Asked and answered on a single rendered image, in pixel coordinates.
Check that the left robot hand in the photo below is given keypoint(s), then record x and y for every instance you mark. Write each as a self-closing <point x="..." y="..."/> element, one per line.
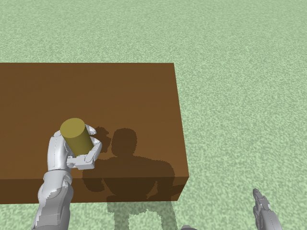
<point x="60" y="156"/>

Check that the can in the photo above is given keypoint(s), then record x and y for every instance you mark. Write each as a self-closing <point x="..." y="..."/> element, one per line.
<point x="76" y="135"/>

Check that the right robot hand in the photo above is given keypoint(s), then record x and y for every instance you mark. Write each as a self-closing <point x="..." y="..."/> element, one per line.
<point x="265" y="218"/>

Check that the left robot arm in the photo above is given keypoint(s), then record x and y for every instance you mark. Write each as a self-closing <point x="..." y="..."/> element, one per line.
<point x="54" y="196"/>

